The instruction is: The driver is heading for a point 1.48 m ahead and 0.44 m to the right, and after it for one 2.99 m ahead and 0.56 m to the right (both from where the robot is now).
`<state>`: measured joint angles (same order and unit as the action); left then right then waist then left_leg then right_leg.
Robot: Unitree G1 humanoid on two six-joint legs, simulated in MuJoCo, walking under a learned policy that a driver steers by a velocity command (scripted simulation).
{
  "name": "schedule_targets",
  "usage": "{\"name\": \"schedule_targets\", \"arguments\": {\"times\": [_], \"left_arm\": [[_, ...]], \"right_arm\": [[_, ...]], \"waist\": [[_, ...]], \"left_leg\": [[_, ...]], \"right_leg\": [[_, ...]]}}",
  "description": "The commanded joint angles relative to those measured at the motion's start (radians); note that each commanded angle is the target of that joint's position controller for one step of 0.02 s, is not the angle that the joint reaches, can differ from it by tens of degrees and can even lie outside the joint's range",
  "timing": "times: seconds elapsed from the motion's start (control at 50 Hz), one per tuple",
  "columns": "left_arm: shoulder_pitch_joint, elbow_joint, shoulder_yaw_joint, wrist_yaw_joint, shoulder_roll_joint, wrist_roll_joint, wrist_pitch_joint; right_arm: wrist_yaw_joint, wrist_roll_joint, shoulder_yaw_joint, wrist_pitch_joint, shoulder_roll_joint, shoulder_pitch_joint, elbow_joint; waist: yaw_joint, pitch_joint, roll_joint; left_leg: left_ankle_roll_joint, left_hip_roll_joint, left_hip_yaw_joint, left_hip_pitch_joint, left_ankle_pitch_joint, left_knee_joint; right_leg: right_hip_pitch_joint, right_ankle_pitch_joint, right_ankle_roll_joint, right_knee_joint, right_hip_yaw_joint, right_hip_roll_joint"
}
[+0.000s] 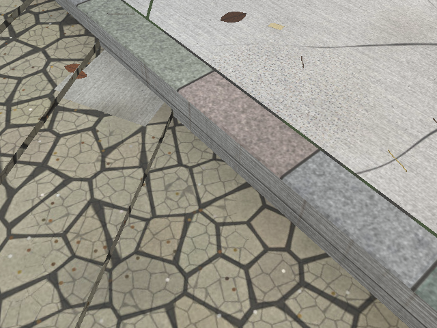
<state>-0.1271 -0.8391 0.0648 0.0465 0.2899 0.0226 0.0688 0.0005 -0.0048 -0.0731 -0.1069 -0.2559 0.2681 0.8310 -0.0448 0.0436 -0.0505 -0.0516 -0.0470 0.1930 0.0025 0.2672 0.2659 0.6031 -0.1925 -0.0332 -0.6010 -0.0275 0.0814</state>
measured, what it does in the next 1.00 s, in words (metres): goes down, turning right: right foot 0.04 m lower, then left foot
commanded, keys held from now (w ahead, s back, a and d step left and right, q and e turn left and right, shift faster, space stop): w+e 0.90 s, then w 0.10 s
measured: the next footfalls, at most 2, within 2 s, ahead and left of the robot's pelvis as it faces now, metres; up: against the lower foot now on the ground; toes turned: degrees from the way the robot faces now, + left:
right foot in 0.14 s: +0.25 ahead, -0.11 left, -0.04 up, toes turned -5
left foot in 0.56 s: +0.54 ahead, +0.06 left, -0.04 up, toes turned -25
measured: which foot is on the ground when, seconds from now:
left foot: down 0.00-0.14, up 0.16-0.54, down 0.56-1.00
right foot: up 0.00-0.12, down 0.14-0.56, up 0.58-1.00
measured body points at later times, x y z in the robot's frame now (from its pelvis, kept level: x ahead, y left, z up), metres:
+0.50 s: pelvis +0.30 -0.02 -0.04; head +0.33 -0.04 +0.41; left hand +0.42 +0.25 -0.15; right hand +0.45 -0.32 -0.12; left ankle +0.50 +0.09 -0.75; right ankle +0.21 -0.11 -0.78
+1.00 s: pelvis +0.54 -0.08 -0.04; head +0.56 -0.11 +0.41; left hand +0.85 -0.02 -0.12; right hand +0.39 -0.34 -0.16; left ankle +0.50 +0.07 -0.78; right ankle +0.57 -0.26 -0.74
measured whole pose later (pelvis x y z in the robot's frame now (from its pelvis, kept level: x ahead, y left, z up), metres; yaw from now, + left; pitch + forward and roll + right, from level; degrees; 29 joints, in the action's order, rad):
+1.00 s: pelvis +0.54 -0.08 -0.04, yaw -35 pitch +2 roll +2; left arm -0.08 -0.66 0.04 0.02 0.27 0.01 0.02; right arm -0.01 0.01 -0.06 -0.06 -0.30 0.31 0.84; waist -0.09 0.03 -0.02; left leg 0.01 0.01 0.19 -0.03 0.32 0.27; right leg 0.60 0.13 -0.01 -0.75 0.01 0.06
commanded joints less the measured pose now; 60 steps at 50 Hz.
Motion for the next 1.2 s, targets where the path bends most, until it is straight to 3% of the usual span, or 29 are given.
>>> {"name": "schedule_targets", "arguments": {"times": [0.02,0.1,0.14,0.16,0.18,0.2,0.22,0.24,0.28,0.34,0.4,0.46,0.52,0.56,0.58,0.6,0.62,0.66,0.74,0.96,1.02,1.04,1.06,1.08,1.1,1.12,1.14,1.16,1.2], "left_arm": [[0.056,0.078,0.006,0.021,0.062,0.001,0.003],[-0.035,0.078,0.021,0.025,0.096,-0.001,-0.020],[-0.328,-0.013,0.065,0.003,0.160,-0.004,-0.042],[-0.345,-0.033,0.086,-0.015,0.226,-0.016,-0.048],[-0.272,0.027,0.058,-0.016,0.246,-0.026,-0.027],[-0.282,0.059,0.065,-0.005,0.217,-0.018,-0.012],[-0.245,0.064,0.064,-0.001,0.199,0.001,0.004],[-0.160,0.080,0.049,-0.004,0.152,0.012,0.007],[-0.097,0.111,0.038,-0.021,0.144,-0.009,0.010],[-0.120,0.109,0.047,-0.055,0.176,-0.014,0.008],[-0.160,0.098,0.049,-0.075,0.180,-0.002,-0.007],[-0.213,0.080,0.046,-0.072,0.164,0.003,-0.018],[-0.198,0.085,0.044,-0.073,0.147,0.000,-0.021],[-0.181,0.102,0.023,-0.068,0.080,-0.009,-0.015],[-0.230,0.113,0.000,-0.067,0.006,-0.028,-0.012],[-0.316,0.159,-0.004,-0.062,0.021,0.017,0.001],[-0.290,0.127,0.016,-0.066,0.125,0.027,-0.001],[-0.155,0.139,0.028,-0.065,0.147,0.000,-0.013],[-0.121,0.164,0.023,-0.054,0.081,0.001,-0.024],[0.077,0.254,-0.015,-0.022,0.022,-0.012,-0.039],[-0.015,0.243,0.003,-0.014,0.066,-0.031,-0.040],[-0.161,0.194,0.022,-0.014,0.087,-0.036,-0.033],[-0.285,0.144,0.047,-0.025,0.141,-0.031,-0.034],[-0.322,0.135,0.055,-0.045,0.243,-0.028,-0.042],[-0.351,0.163,0.053,-0.046,0.249,-0.046,-0.034],[-0.364,0.134,0.048,-0.034,0.183,-0.037,-0.029],[-0.317,0.123,0.032,-0.029,0.139,-0.027,-0.027],[-0.241,0.130,0.014,-0.027,0.092,-0.027,-0.026],[-0.197,0.115,-0.004,-0.026,0.042,-0.045,-0.021]], "right_arm": [[-0.008,0.016,-0.040,-0.016,-0.161,-0.060,-0.036],[-0.011,0.024,-0.052,0.009,-0.195,-0.109,-0.028],[-0.005,0.040,-0.035,0.002,-0.142,-0.182,-0.041],[0.002,0.026,-0.021,-0.012,-0.074,-0.187,-0.094],[0.021,0.008,0.006,-0.029,-0.030,0.009,-0.102],[0.028,0.033,-0.003,-0.043,-0.121,-0.010,-0.116],[0.025,0.060,-0.014,-0.047,-0.154,-0.079,-0.141],[0.009,0.046,-0.017,-0.034,-0.164,-0.129,-0.139],[-0.005,0.005,-0.019,-0.008,-0.169,-0.143,-0.131],[-0.005,-0.018,-0.003,0.000,-0.128,-0.208,-0.142],[0.006,-0.010,0.015,-0.006,-0.083,-0.291,-0.160],[0.010,0.009,0.010,-0.006,-0.101,-0.328,-0.179],[0.012,0.014,-0.007,-0.019,-0.140,-0.265,-0.164],[0.001,0.003,-0.029,-0.028,-0.186,-0.086,-0.123],[-0.006,-0.003,-0.040,-0.027,-0.241,0.044,-0.111],[0.006,-0.007,-0.059,-0.012,-0.321,0.106,-0.074],[0.010,0.003,-0.041,-0.010,-0.221,0.039,-0.109],[0.006,-0.005,-0.018,-0.002,-0.152,-0.046,-0.126],[-0.001,-0.008,-0.011,-0.006,-0.125,-0.074,-0.102],[-0.011,0.020,-0.023,0.029,-0.200,0.003,-0.051],[-0.011,0.033,-0.019,0.046,-0.230,-0.017,-0.046],[-0.013,0.039,-0.014,0.049,-0.229,-0.043,-0.045],[-0.010,0.036,0.001,0.039,-0.192,-0.041,-0.046],[0.004,-0.029,0.040,0.023,-0.064,0.030,-0.067],[0.015,0.019,0.049,0.001,-0.078,0.151,-0.028],[0.021,0.061,0.020,0.002,-0.162,0.054,-0.025],[0.021,0.070,0.021,0.005,-0.148,-0.021,-0.057],[0.014,0.055,0.024,0.015,-0.128,-0.053,-0.050],[0.017,0.055,0.022,0.049,-0.100,-0.002,-0.027]], "waist": [[0.022,0.021,0.097],[0.094,0.004,0.095],[0.244,-0.098,0.000],[0.203,-0.045,-0.311],[0.052,-0.163,-0.323],[0.110,-0.259,-0.189],[0.091,-0.186,-0.083],[0.061,-0.108,0.025],[0.033,-0.066,0.032],[0.057,-0.060,0.014],[0.104,-0.071,0.002],[0.124,-0.065,-0.022],[0.073,-0.060,-0.063],[-0.019,-0.134,-0.039],[-0.042,-0.254,0.142],[0.014,-0.299,0.472],[-0.006,-0.199,0.289],[-0.005,-0.070,0.125],[0.024,-0.039,0.159],[-0.021,-0.019,0.123],[0.067,-0.094,0.150],[0.151,-0.156,0.149],[0.206,-0.193,0.115],[0.128,-0.221,-0.192],[0.130,-0.399,-0.141],[0.178,-0.292,0.005],[0.151,-0.172,0.006],[0.117,-0.095,0.042],[0.060,-0.015,-0.025]], "left_leg": [[-0.076,0.279,-0.051,0.044,-0.239,-0.095],[-0.052,0.315,-0.028,-0.053,-0.468,0.108],[-0.020,0.221,0.007,0.121,-0.458,0.535],[0.037,0.018,0.036,0.386,0.136,0.978],[0.055,-0.019,-0.172,0.672,0.380,1.196],[0.039,-0.002,-0.277,0.734,0.377,1.201],[0.022,0.054,-0.301,0.821,0.277,1.080],[0.034,0.114,-0.315,0.798,0.179,0.954],[0.068,0.142,-0.325,0.692,0.128,0.834],[0.104,0.129,-0.283,0.584,-0.011,0.593],[0.131,0.059,-0.238,0.436,-0.276,0.358],[0.134,0.030,-0.252,0.393,-0.308,0.259],[0.093,0.041,-0.273,0.322,-0.238,0.215],[0.027,0.115,-0.314,0.080,-0.170,0.188],[-0.032,0.300,-0.515,-0.148,-0.120,0.172],[-0.180,0.482,-1.013,-0.311,0.217,0.024],[-0.159,0.451,-0.990,-0.232,0.398,-0.015],[-0.100,0.364,-0.680,-0.036,0.156,-0.019],[-0.111,0.286,-0.396,0.090,-0.184,-0.085],[-0.107,0.298,-0.097,0.042,-0.515,-0.058],[-0.087,0.319,-0.074,-0.032,-1.020,0.174],[-0.062,0.283,-0.044,0.014,-1.055,0.341],[-0.017,0.230,-0.020,0.176,-0.852,0.544],[0.042,0.114,-0.029,0.570,0.225,0.939],[0.055,0.038,-0.243,0.714,0.382,1.158],[0.059,0.079,-0.272,0.812,0.299,1.229],[0.049,0.121,-0.251,0.868,0.212,1.206],[0.055,0.155,-0.251,0.853,0.140,1.175],[0.070,0.154,-0.273,0.822,0.059,1.258]], "right_leg": [[-0.088,-0.091,-0.024,0.095,-0.006,-0.005],[-0.134,0.109,-0.071,0.062,0.033,-0.019],[-0.491,0.080,-0.137,0.099,0.050,-0.053],[-0.626,-0.259,-0.216,0.106,-0.081,-0.006],[-0.837,-0.231,-0.364,0.074,-0.421,0.132],[-0.859,0.095,-0.432,0.206,-0.574,0.203],[-0.794,0.487,-0.390,0.310,-0.639,0.209],[-0.668,0.565,-0.338,0.341,-0.626,0.202],[-0.488,0.490,-0.317,0.370,-0.603,0.179],[-0.373,0.284,-0.266,0.370,-0.400,0.084],[-0.302,0.244,-0.198,0.349,-0.270,-0.010],[-0.335,0.338,-0.169,0.302,-0.314,-0.004],[-0.376,0.390,-0.138,0.207,-0.388,0.016],[-0.301,0.393,-0.084,0.002,-0.339,-0.045],[-0.171,0.666,-0.039,-0.303,-0.216,-0.142],[0.142,0.829,-0.014,-0.556,-0.129,-0.180],[0.215,0.739,0.002,-0.661,-0.161,-0.097],[0.171,0.581,0.012,-0.658,-0.112,-0.035],[0.093,0.473,0.033,-0.541,-0.073,0.025],[-0.050,0.287,0.027,-0.153,0.059,-0.025],[-0.209,0.427,-0.054,-0.080,0.100,-0.106],[-0.403,0.295,-0.090,0.068,0.117,-0.138],[-0.636,0.164,-0.110,0.166,0.086,-0.128],[-0.933,-0.254,-0.180,0.076,-0.275,0.150],[-0.997,-0.173,-0.385,0.161,-0.623,0.371],[-0.903,0.087,-0.367,0.244,-0.550,0.324],[-0.791,0.292,-0.308,0.278,-0.437,0.270],[-0.659,0.395,-0.263,0.325,-0.376,0.230],[-0.494,0.474,-0.236,0.408,-0.293,0.201]]}}
Keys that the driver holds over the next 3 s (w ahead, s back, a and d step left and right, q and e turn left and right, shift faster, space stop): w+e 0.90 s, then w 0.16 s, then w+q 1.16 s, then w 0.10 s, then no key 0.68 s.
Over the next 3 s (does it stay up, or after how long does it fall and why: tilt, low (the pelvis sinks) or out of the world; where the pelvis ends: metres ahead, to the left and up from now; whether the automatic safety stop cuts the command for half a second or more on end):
stays up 1.45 -0.44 0.13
